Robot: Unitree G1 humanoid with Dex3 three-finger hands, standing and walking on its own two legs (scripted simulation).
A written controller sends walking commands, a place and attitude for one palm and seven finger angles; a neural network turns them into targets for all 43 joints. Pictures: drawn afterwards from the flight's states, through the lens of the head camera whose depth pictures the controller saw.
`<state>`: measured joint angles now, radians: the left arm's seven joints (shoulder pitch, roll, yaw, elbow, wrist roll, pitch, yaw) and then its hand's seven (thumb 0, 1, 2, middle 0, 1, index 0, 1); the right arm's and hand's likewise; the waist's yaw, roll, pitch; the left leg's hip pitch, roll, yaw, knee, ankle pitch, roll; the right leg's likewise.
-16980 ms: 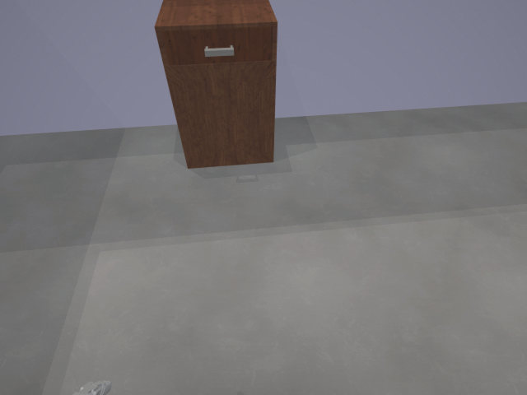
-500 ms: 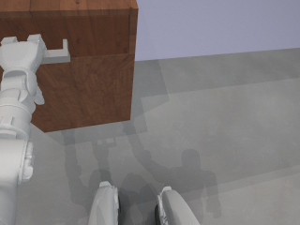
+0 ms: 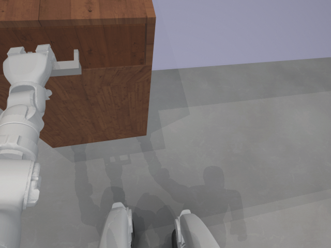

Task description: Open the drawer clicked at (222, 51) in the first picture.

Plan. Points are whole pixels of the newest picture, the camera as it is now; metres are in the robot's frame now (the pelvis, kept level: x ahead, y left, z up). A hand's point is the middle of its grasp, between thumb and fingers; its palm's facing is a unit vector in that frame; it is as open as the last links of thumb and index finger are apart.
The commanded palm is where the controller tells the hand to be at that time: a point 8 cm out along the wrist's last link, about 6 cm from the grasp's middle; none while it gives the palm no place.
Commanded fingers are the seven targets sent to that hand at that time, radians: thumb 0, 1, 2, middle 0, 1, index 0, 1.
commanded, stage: close the thumb around the handle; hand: left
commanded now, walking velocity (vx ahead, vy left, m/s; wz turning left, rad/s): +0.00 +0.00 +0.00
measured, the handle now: (53, 62) +0.56 +0.25 +0.02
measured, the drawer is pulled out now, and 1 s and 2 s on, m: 0.00 0.04 0.15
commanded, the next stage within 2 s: pull the drawer open in 0.28 s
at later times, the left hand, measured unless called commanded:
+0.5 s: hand (40, 84) +0.51 +0.28 +0.00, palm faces -0.08 -0.03 -1.00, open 5.6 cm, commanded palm +0.49 +0.23 +0.04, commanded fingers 0.00 0.90 0.90 -0.40 -1.35 -0.40 -1.35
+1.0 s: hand (39, 99) +0.47 +0.28 +0.00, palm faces -0.07 -0.06 -1.00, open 5.5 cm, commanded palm +0.44 +0.24 +0.04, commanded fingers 0.00 0.90 0.90 -0.40 -1.35 -0.40 -1.35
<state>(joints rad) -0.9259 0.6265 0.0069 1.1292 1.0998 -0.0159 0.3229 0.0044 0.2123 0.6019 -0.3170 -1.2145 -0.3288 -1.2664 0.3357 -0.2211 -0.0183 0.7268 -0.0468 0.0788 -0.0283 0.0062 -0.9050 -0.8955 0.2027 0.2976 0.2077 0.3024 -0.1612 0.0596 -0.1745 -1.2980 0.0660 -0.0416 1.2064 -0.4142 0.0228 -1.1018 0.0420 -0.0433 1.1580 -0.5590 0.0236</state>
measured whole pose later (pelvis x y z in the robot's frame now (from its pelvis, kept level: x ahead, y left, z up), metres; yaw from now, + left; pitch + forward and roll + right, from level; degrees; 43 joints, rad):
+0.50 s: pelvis +0.01 +0.00 +0.00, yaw +0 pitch +28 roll -6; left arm -0.87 0.61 0.02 1.08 1.09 -0.02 0.33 0.00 0.73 0.81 -0.37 -1.33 -0.39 -1.35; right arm 0.34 -0.22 -0.04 0.74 -0.05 0.10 -0.01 0.01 -0.91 -0.90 0.20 0.30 0.21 0.30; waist -0.15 0.06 -0.18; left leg -1.27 0.07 -0.03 1.19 -0.43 0.03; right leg -1.07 0.04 -0.03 1.14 -0.56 0.03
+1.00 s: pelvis +0.04 +0.01 +0.03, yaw +0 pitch +25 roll -4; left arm -0.54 0.47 0.03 0.86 1.07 -0.02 0.40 0.01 0.73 0.79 -0.36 -1.33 -0.41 -1.35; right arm 0.29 -0.22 -0.07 0.70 -0.05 0.15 0.01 0.01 -0.91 -0.90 0.20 0.30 0.21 0.30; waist -0.07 0.06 -0.20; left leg -1.08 0.06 0.02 1.09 -0.46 0.04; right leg -0.90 0.03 0.01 1.03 -0.56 0.03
